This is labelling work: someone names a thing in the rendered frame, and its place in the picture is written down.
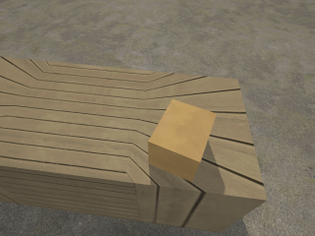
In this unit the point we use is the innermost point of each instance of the carton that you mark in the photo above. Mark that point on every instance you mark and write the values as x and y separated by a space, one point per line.
178 142

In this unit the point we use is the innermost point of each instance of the pedestal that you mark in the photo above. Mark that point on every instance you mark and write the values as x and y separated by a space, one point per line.
75 137

